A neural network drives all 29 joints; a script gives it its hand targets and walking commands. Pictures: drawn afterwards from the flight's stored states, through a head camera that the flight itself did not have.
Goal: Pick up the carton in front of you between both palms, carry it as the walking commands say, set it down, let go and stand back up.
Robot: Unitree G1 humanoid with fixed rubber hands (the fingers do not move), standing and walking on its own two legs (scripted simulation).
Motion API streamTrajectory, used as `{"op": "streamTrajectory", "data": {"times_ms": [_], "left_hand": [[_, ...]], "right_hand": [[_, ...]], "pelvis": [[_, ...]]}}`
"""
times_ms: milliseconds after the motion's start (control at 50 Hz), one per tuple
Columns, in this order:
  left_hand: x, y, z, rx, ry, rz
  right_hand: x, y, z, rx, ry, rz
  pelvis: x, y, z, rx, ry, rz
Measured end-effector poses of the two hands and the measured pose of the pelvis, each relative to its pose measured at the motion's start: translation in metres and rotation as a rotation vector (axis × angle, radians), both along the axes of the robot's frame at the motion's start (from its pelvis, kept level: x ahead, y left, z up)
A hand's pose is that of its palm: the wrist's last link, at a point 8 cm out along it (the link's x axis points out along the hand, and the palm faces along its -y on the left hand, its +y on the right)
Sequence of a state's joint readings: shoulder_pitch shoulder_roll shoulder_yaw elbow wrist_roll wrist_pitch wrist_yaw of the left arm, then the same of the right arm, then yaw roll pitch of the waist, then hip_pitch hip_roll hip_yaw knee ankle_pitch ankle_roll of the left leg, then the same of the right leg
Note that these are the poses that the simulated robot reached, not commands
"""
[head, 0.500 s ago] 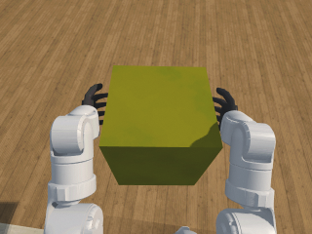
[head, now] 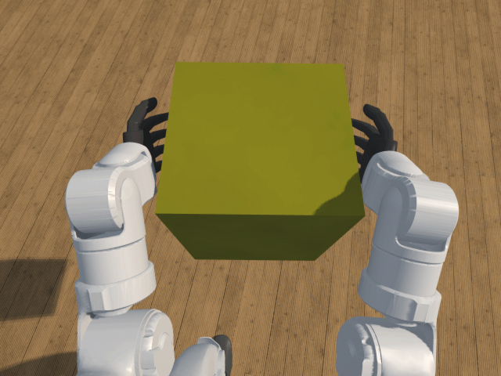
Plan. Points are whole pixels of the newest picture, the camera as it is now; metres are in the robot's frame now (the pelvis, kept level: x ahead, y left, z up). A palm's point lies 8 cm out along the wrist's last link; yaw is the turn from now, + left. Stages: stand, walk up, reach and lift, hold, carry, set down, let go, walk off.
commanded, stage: carry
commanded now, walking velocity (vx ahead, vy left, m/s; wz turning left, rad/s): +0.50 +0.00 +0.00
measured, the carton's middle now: (256, 177) +0.40 +0.02 +0.08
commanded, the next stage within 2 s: none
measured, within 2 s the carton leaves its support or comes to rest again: neither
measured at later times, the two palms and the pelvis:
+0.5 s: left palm out of the picture +0.68 +0.16 +0.21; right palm out of the picture +0.71 -0.14 +0.22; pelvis +0.32 -0.02 +0.06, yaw +1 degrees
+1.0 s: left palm out of the picture +1.01 +0.14 +0.27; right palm out of the picture +0.97 -0.16 +0.27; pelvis +0.61 +0.03 +0.12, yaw +0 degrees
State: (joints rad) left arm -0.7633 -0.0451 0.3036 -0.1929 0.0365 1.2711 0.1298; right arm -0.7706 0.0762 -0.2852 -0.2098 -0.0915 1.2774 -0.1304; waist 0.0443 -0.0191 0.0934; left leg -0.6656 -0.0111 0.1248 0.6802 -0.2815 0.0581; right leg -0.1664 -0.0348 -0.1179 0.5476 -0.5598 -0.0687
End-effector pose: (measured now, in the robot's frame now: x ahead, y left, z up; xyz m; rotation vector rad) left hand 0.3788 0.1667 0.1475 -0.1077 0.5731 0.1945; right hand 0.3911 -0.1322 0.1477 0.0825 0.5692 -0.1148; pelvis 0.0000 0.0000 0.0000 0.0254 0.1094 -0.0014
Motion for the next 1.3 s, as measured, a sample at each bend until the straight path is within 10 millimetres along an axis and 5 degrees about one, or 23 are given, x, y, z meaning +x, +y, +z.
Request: {"op": "streamTrajectory", "data": {"times_ms": [140,320,400,520,600,700,800,920,1080,1160,1300], "left_hand": [[0.103,-0.023,0.01,0.018,0.107,-0.133],[0.216,-0.043,0.059,0.035,0.026,-0.148],[0.264,-0.036,0.069,0.076,0.032,-0.1],[0.304,-0.002,0.065,0.071,0.172,0.003],[0.343,0.015,0.08,0.058,0.158,0.05],[0.415,0.025,0.106,0.052,0.089,0.049],[0.501,0.021,0.109,0.047,0.082,-0.034],[0.581,-0.011,0.111,0.056,0.178,-0.15],[0.681,-0.03,0.142,0.036,0.086,-0.155],[0.729,-0.024,0.149,0.072,0.071,-0.105],[0.774,0.017,0.146,0.064,0.177,0.018]], "right_hand": [[0.064,-0.022,0.007,-0.04,0.108,-0.095],[0.176,-0.042,0.061,-0.034,0.029,-0.122],[0.246,-0.036,0.071,-0.045,0.032,-0.041],[0.328,0.0,0.074,-0.064,0.163,0.091],[0.377,0.018,0.086,-0.051,0.148,0.121],[0.441,0.026,0.107,-0.035,0.082,0.1],[0.499,0.02,0.11,-0.072,0.078,0.034],[0.537,-0.01,0.102,-0.072,0.182,-0.073],[0.636,-0.03,0.139,-0.048,0.09,-0.114],[0.706,-0.024,0.147,-0.035,0.071,-0.04],[0.801,0.02,0.155,-0.046,0.169,0.108]], "pelvis": [[0.086,0.02,0.03,-0.026,-0.01,0.0],[0.202,0.012,0.047,-0.057,-0.01,0.001],[0.262,-0.003,0.041,-0.077,-0.032,0.018],[0.327,-0.017,0.069,-0.043,-0.032,0.02],[0.369,-0.017,0.082,-0.022,-0.028,0.027],[0.433,-0.005,0.087,-0.013,-0.016,0.026],[0.505,0.018,0.081,0.018,-0.035,0.012],[0.567,0.032,0.109,-0.019,-0.031,0.01],[0.663,0.026,0.124,-0.042,-0.017,0.002],[0.721,0.011,0.12,-0.073,-0.034,0.017],[0.799,-0.002,0.152,-0.033,-0.034,0.018]]}}
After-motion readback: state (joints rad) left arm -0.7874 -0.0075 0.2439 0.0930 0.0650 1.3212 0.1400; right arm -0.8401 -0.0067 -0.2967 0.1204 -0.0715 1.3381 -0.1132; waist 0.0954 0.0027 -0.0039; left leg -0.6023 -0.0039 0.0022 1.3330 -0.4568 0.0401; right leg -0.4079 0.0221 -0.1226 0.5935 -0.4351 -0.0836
